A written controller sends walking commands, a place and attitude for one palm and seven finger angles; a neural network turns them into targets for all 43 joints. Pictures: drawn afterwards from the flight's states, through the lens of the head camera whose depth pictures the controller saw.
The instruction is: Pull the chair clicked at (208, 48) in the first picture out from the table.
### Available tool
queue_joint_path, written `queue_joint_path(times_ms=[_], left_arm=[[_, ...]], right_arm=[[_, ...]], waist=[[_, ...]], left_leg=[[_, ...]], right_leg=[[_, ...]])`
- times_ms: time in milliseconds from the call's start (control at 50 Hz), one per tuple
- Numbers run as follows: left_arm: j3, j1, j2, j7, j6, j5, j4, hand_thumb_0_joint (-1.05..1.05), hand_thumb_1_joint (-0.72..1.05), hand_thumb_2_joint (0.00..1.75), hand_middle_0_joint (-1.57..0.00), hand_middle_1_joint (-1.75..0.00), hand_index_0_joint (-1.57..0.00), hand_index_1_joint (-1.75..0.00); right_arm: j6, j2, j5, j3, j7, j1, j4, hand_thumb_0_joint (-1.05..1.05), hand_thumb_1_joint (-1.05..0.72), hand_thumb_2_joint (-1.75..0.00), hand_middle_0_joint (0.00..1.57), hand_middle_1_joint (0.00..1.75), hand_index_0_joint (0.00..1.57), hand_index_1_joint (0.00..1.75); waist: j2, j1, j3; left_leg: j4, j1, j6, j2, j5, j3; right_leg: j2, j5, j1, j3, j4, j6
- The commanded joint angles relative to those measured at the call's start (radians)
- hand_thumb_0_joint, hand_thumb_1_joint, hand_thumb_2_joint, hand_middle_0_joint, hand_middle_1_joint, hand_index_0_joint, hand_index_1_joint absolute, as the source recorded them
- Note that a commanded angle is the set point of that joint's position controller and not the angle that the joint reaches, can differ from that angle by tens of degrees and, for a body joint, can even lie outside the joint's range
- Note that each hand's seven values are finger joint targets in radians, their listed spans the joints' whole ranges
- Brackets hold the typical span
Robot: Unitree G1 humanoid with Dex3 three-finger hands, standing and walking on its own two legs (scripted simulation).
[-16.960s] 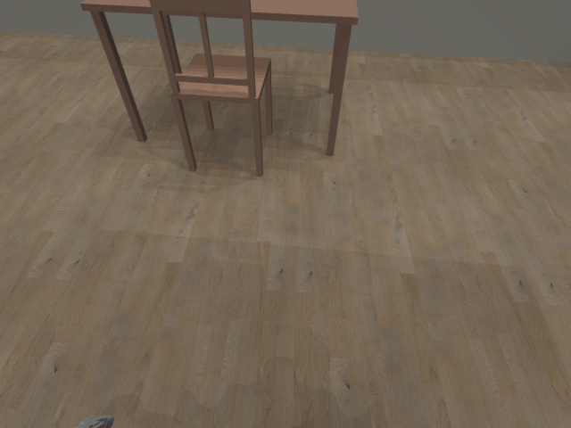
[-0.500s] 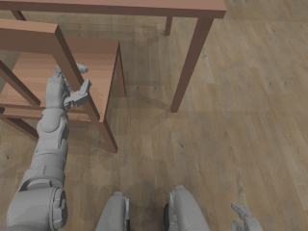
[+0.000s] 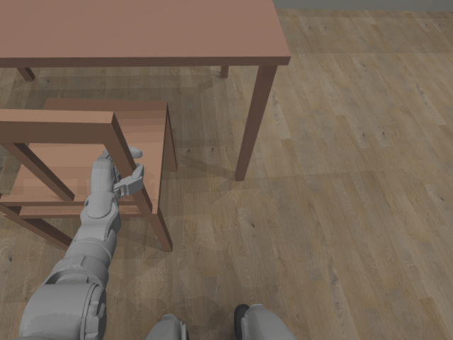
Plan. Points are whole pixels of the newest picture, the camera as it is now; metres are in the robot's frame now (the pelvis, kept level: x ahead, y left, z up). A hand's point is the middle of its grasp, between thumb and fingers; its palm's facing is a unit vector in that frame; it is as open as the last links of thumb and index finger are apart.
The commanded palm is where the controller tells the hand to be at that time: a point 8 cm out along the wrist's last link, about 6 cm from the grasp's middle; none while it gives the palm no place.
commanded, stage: step backward, pulling the chair out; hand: left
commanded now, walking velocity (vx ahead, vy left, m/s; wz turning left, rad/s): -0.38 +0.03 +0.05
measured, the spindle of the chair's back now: (43, 173) +0.45 +0.35 -0.07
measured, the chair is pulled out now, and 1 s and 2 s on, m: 0.08 0.15 0.15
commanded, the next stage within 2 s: none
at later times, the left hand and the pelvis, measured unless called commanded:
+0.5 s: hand (150, 211) +0.35 +0.12 -0.04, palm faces +0.10 -0.98 -0.15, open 5.7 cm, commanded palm +0.34 +0.17 -0.04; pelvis -0.05 -0.02 -0.01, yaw +2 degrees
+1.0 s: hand (151, 212) +0.35 +0.12 -0.04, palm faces +0.09 -0.98 -0.17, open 5.7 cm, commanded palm +0.34 +0.17 -0.04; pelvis -0.05 -0.02 -0.01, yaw +2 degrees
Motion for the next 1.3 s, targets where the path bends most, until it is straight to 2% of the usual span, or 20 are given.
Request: queue_joint_path(times_ms=[0, 100, 140, 200, 240, 300, 340, 380, 520, 620, 660, 700, 720, 800, 820, 920, 1060, 1180, 1200, 1280], left_arm=[[-0.046, -0.327, 0.190, 0.028, -0.029, 0.067, -0.162, 0.00, 0.90, 0.90, -0.50, -1.45, -0.50, -1.45], [-0.069, -0.359, 0.178, 0.039, -0.043, 0.065, -0.126, 0.00, 0.90, 0.90, -0.50, -1.45, -0.50, -1.45], [-0.070, -0.370, 0.184, 0.044, -0.048, 0.062, -0.120, 0.00, 0.90, 0.90, -0.50, -1.45, -0.50, -1.45], [-0.082, -0.392, 0.173, 0.049, -0.056, 0.063, -0.114, 0.00, 0.90, 0.90, -0.50, -1.45, -0.50, -1.45], [-0.082, -0.405, 0.181, 0.053, -0.061, 0.061, -0.116, 0.00, 0.90, 0.90, -0.50, -1.45, -0.50, -1.45], [-0.093, -0.403, 0.174, 0.060, -0.060, 0.060, -0.101, 0.00, 0.90, 0.90, -0.50, -1.45, -0.50, -1.45], [-0.099, -0.398, 0.172, 0.064, -0.061, 0.059, -0.098, 0.00, 0.90, 0.90, -0.50, -1.45, -0.50, -1.45], [-0.108, -0.410, 0.164, 0.067, -0.062, 0.059, -0.105, 0.00, 0.90, 0.90, -0.50, -1.45, -0.50, -1.45], [-0.130, -0.421, 0.141, 0.064, -0.066, 0.048, -0.112, 0.00, 0.90, 0.90, -0.50, -1.45, -0.50, -1.45], [-0.132, -0.415, 0.134, 0.059, -0.065, 0.047, -0.100, 0.00, 0.90, 0.90, -0.50, -1.45, -0.50, -1.45], [-0.133, -0.412, 0.130, 0.057, -0.067, 0.048, -0.091, 0.00, 0.90, 0.90, -0.50, -1.45, -0.50, -1.45], [-0.129, -0.416, 0.138, 0.057, -0.067, 0.050, -0.092, 0.00, 0.90, 0.90, -0.50, -1.45, -0.50, -1.45], [-0.127, -0.416, 0.142, 0.058, -0.067, 0.049, -0.092, 0.00, 0.90, 0.90, -0.50, -1.45, -0.50, -1.45], [-0.130, -0.415, 0.137, 0.055, -0.069, 0.049, -0.083, 0.00, 0.90, 0.90, -0.50, -1.45, -0.50, -1.45], [-0.123, -0.417, 0.143, 0.056, -0.072, 0.048, -0.087, 0.00, 0.90, 0.90, -0.50, -1.45, -0.50, -1.45], [-0.121, -0.422, 0.148, 0.056, -0.074, 0.047, -0.092, 0.00, 0.90, 0.90, -0.50, -1.45, -0.50, -1.45], [-0.122, -0.411, 0.148, 0.056, -0.075, 0.048, -0.070, 0.00, 0.90, 0.90, -0.50, -1.45, -0.50, -1.45], [-0.123, -0.418, 0.151, 0.057, -0.075, 0.051, -0.074, 0.00, 0.90, 0.90, -0.50, -1.45, -0.50, -1.45], [-0.121, -0.419, 0.157, 0.057, -0.074, 0.050, -0.078, 0.00, 0.90, 0.90, -0.50, -1.45, -0.50, -1.45], [-0.126, -0.415, 0.152, 0.058, -0.071, 0.048, -0.071, 0.00, 0.90, 0.90, -0.50, -1.45, -0.50, -1.45]], right_arm=[[-0.031, -0.157, 0.004, -0.047, -0.024, 0.036, -0.072, 0.00, -0.90, -0.90, 0.20, 0.30, 0.20, 0.30], [-0.048, -0.152, 0.012, -0.037, -0.033, 0.019, -0.052, 0.00, -0.90, -0.90, 0.20, 0.30, 0.20, 0.30], [-0.056, -0.155, 0.017, -0.034, -0.037, 0.013, -0.049, 0.00, -0.90, -0.90, 0.20, 0.30, 0.20, 0.30], [-0.068, -0.146, 0.019, -0.029, -0.040, 0.006, -0.042, 0.00, -0.90, -0.90, 0.20, 0.30, 0.20, 0.30], [-0.075, -0.147, 0.023, -0.028, -0.043, 0.001, -0.042, 0.00, -0.90, -0.90, 0.20, 0.30, 0.20, 0.30], [-0.082, -0.144, 0.030, -0.022, -0.045, -0.006, -0.046, 0.00, -0.90, -0.90, 0.20, 0.30, 0.20, 0.30], [-0.086, -0.146, 0.031, -0.020, -0.049, -0.008, -0.048, 0.00, -0.90, -0.90, 0.20, 0.30, 0.20, 0.30], [-0.090, -0.145, 0.033, -0.018, -0.050, -0.010, -0.046, 0.00, -0.90, -0.90, 0.20, 0.30, 0.20, 0.30], [-0.109, -0.154, 0.033, -0.020, -0.061, -0.021, -0.042, 0.00, -0.90, -0.90, 0.20, 0.30, 0.20, 0.30], [-0.117, -0.152, 0.031, -0.022, -0.065, -0.017, -0.034, 0.00, -0.90, -0.90, 0.20, 0.30, 0.20, 0.30], [-0.120, -0.149, 0.031, -0.021, -0.065, -0.015, -0.027, 0.00, -0.90, -0.90, 0.20, 0.30, 0.20, 0.30], [-0.121, -0.147, 0.030, -0.021, -0.065, -0.009, -0.024, 0.00, -0.90, -0.90, 0.20, 0.30, 0.20, 0.30], [-0.123, -0.152, 0.030, -0.024, -0.066, -0.011, -0.027, 0.00, -0.90, -0.90, 0.20, 0.30, 0.20, 0.30], [-0.126, -0.146, 0.029, -0.019, -0.066, -0.010, -0.021, 0.00, -0.90, -0.90, 0.20, 0.30, 0.20, 0.30], [-0.129, -0.151, 0.027, -0.021, -0.068, -0.013, -0.025, 0.00, -0.90, -0.90, 0.20, 0.30, 0.20, 0.30], [-0.133, -0.147, 0.028, -0.021, -0.068, -0.010, -0.021, 0.00, -0.90, -0.90, 0.20, 0.30, 0.20, 0.30], [-0.132, -0.145, 0.029, -0.019, -0.068, -0.009, -0.014, 0.00, -0.90, -0.90, 0.20, 0.30, 0.20, 0.30], [-0.129, -0.144, 0.029, -0.021, -0.069, -0.006, -0.010, 0.00, -0.90, -0.90, 0.20, 0.30, 0.20, 0.30], [-0.128, -0.144, 0.030, -0.020, -0.069, -0.009, -0.013, 0.00, -0.90, -0.90, 0.20, 0.30, 0.20, 0.30], [-0.125, -0.149, 0.031, -0.019, -0.070, -0.010, -0.015, 0.00, -0.90, -0.90, 0.20, 0.30, 0.20, 0.30]], waist=[[0.167, 0.027, -0.460], [0.144, 0.028, -0.424], [0.134, 0.031, -0.414], [0.086, 0.031, -0.426], [0.087, 0.032, -0.420], [0.024, 0.036, -0.402], [0.036, 0.037, -0.386], [0.018, 0.037, -0.395], [0.090, 0.048, -0.395], [0.067, 0.050, -0.393], [0.079, 0.054, -0.394], [0.051, 0.052, -0.401], [0.068, 0.051, -0.399], [0.052, 0.052, -0.389], [0.069, 0.052, -0.392], [0.038, 0.051, -0.404], [0.042, 0.054, -0.393], [0.041, 0.052, -0.410], [0.025, 0.053, -0.405], [0.041, 0.054, -0.394]], left_leg=[[-0.135, 0.230, 0.003, 0.082, 0.320, -0.099], [-0.153, 0.176, 0.014, 0.065, 0.136, -0.096], [-0.158, 0.163, 0.019, 0.060, 0.085, -0.099], [-0.150, 0.153, 0.018, 0.046, 0.039, -0.090], [-0.147, 0.151, 0.021, 0.040, -0.005, -0.083], [-0.133, 0.132, 0.021, 0.016, -0.093, -0.070], [-0.138, 0.142, 0.021, 0.010, -0.122, -0.070], [-0.142, 0.154, 0.021, 0.007, -0.121, -0.068], [-0.190, 0.162, 0.027, 0.043, -0.032, -0.096], [-0.180, 0.159, 0.024, 0.047, -0.003, -0.096], [-0.175, 0.158, 0.023, 0.050, 0.003, -0.096], [-0.158, 0.158, 0.020, 0.042, -0.012, -0.085], [-0.160, 0.159, 0.020, 0.041, -0.007, -0.087], [-0.161, 0.152, 0.021, 0.044, -0.018, -0.090], [-0.172, 0.153, 0.023, 0.049, -0.010, -0.098], [-0.151, 0.161, 0.022, 0.040, -0.006, -0.087], [-0.153, 0.157, 0.020, 0.039, -0.003, -0.087], [-0.146, 0.174, 0.014, 0.029, 0.016, -0.075], [-0.138, 0.165, 0.014, 0.024, 0.002, -0.071], [-0.156, 0.173, 0.016, 0.029, -0.007, -0.080]], right_leg=[[-0.051, 0.178, 0.250, 0.023, -0.016, 0.005], [-0.068, 0.042, 0.239, 0.037, -0.033, 0.009], [-0.071, -0.003, 0.237, 0.041, -0.036, 0.011], [-0.087, -0.032, 0.241, 0.051, -0.045, 0.011], [-0.098, -0.068, 0.231, 0.063, -0.055, 0.011], [-0.124, -0.138, 0.233, 0.088, -0.094, 0.005], [-0.133, -0.171, 0.222, 0.093, -0.116, 0.003], [-0.137, -0.177, 0.233, 0.094, -0.124, 0.003], [-0.095, -0.125, 0.248, 0.058, -0.057, 0.011], [-0.091, -0.108, 0.246, 0.059, -0.045, 0.011], [-0.093, -0.103, 0.245, 0.065, -0.040, 0.008], [-0.103, -0.107, 0.241, 0.074, -0.049, 0.007], [-0.102, -0.103, 0.238, 0.075, -0.049, 0.006], [-0.101, -0.118, 0.227, 0.073, -0.046, 0.006], [-0.094, -0.115, 0.227, 0.067, -0.037, 0.008], [-0.101, -0.100, 0.229, 0.080, -0.046, 0.008], [-0.107, -0.104, 0.230, 0.084, -0.055, 0.008], [-0.118, -0.072, 0.244, 0.089, -0.068, 0.007], [-0.122, -0.085, 0.246, 0.098, -0.077, 0.007], [-0.117, -0.103, 0.242, 0.088, -0.080, 0.006]])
